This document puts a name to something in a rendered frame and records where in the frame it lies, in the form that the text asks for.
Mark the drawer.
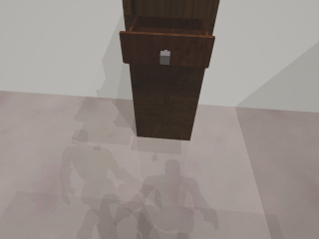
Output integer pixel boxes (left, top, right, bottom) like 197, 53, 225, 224
119, 15, 215, 69

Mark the handle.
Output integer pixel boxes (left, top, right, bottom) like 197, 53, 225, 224
159, 50, 170, 65

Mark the cabinet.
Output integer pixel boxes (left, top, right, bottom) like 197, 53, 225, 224
122, 0, 220, 141

